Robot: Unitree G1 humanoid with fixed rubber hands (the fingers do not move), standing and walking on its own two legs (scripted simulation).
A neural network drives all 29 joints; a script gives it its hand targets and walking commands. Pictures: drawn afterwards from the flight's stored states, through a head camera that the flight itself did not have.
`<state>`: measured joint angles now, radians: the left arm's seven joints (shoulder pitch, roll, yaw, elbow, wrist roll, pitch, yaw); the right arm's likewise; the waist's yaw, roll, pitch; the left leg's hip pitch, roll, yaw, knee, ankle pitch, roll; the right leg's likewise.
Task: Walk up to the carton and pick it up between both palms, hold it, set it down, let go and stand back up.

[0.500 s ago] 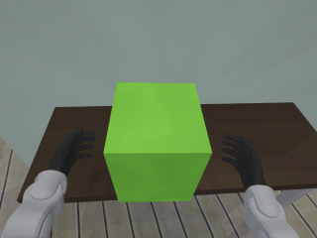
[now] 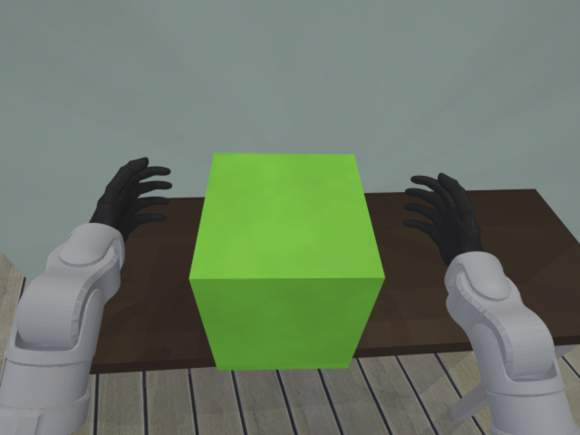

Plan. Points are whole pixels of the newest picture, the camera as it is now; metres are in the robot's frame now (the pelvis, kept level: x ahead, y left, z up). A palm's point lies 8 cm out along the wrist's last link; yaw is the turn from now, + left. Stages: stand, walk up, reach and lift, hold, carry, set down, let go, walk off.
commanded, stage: reach and lift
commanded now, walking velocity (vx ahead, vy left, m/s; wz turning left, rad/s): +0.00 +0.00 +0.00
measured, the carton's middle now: (284, 265) +0.36 +0.00 +0.05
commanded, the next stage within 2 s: none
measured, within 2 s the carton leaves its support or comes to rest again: neither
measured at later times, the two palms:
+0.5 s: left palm (111, 154) +0.38 +0.20 +0.23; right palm (454, 174) +0.37 -0.19 +0.21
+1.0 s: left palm (125, 211) +0.38 +0.21 +0.14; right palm (425, 219) +0.37 -0.18 +0.14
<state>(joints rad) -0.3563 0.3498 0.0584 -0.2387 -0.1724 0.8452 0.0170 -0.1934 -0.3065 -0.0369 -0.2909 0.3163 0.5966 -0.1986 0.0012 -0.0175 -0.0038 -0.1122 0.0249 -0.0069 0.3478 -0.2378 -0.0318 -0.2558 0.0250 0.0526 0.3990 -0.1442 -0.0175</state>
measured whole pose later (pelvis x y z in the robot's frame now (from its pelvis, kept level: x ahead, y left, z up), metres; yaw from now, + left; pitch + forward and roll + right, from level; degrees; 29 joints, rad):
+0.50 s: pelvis -0.01 +0.00 +0.00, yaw +0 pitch +0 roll +1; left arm -0.76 0.35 0.07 0.15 -0.17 0.86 0.04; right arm -0.62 -0.35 -0.04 0.19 0.34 0.58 -0.19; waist 0.00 -0.04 -0.03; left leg -0.12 0.02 -0.01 0.36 -0.24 -0.03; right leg -0.26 0.03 0.05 0.40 -0.14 -0.02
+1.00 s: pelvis -0.02 +0.00 +0.00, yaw +0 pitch -1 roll +1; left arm -0.66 0.33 0.07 0.48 -0.17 0.48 0.01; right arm -0.60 -0.22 -0.04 0.44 0.33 0.33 -0.16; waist -0.01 -0.03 0.04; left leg -0.13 0.02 -0.01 0.37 -0.23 -0.03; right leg -0.26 0.03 0.05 0.39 -0.12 -0.02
